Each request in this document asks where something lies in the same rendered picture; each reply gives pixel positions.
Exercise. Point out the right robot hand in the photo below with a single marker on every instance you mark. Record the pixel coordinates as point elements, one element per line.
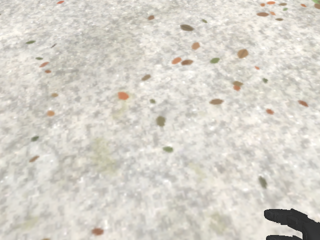
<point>295,220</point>

